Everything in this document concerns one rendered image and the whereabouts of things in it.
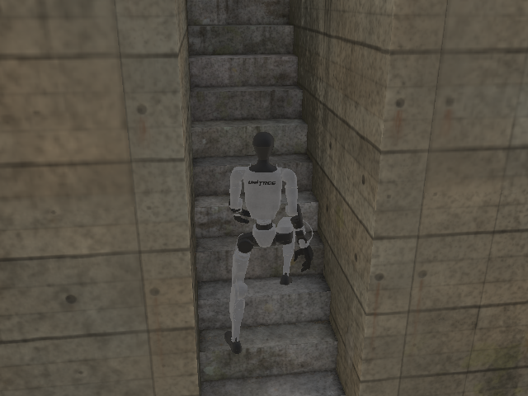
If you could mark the stairs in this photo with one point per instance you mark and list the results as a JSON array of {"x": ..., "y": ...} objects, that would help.
[{"x": 244, "y": 81}]

